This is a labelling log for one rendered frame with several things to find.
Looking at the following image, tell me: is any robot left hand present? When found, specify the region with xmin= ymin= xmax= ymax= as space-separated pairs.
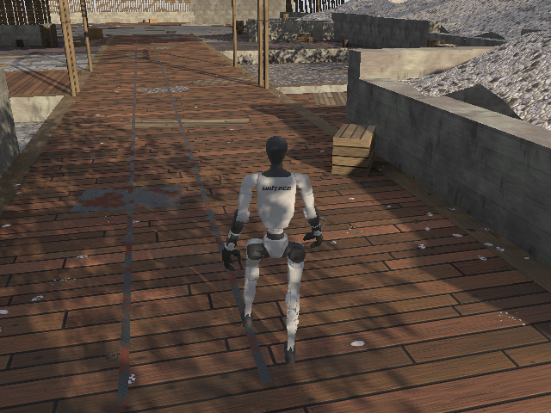
xmin=222 ymin=247 xmax=242 ymax=271

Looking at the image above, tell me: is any robot right hand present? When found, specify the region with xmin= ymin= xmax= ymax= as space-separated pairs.
xmin=303 ymin=232 xmax=324 ymax=248

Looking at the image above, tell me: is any right robot forearm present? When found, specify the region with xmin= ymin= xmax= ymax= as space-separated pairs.
xmin=308 ymin=206 xmax=322 ymax=236

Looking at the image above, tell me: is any robot torso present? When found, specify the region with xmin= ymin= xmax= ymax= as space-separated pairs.
xmin=256 ymin=170 xmax=296 ymax=258

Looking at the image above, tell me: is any right robot upper arm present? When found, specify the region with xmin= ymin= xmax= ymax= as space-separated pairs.
xmin=294 ymin=173 xmax=317 ymax=219

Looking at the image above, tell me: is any left robot forearm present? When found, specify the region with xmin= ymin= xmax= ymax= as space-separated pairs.
xmin=225 ymin=209 xmax=244 ymax=251

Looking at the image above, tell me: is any left robot upper arm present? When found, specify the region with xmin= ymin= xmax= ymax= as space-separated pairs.
xmin=236 ymin=173 xmax=259 ymax=222

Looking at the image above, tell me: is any left robot thigh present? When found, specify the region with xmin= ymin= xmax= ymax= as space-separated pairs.
xmin=246 ymin=238 xmax=264 ymax=281

